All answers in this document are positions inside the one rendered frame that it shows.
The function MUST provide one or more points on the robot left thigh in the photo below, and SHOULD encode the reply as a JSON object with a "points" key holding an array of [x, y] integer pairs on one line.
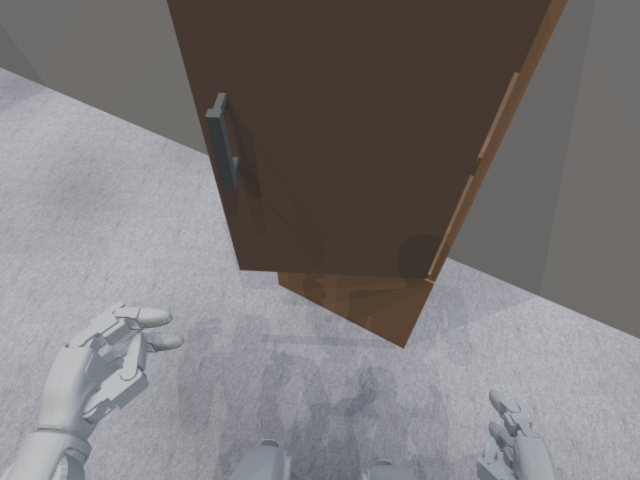
{"points": [[263, 463]]}

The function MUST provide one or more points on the robot right hand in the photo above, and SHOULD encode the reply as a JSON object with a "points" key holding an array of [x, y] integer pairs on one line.
{"points": [[526, 457]]}

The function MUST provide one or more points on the robot left shin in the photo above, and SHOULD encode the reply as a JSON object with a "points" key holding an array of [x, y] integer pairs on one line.
{"points": [[269, 442]]}

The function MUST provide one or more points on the robot left hand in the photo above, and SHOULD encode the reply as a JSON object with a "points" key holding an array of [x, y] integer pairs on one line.
{"points": [[69, 400]]}

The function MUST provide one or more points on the cupboard door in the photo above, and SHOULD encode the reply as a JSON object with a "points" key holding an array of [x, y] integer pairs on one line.
{"points": [[357, 123]]}

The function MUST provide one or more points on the robot left forearm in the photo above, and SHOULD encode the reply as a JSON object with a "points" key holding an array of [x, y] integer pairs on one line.
{"points": [[50, 454]]}

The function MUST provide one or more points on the handle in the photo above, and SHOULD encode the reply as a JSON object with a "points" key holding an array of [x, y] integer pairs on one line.
{"points": [[227, 165]]}

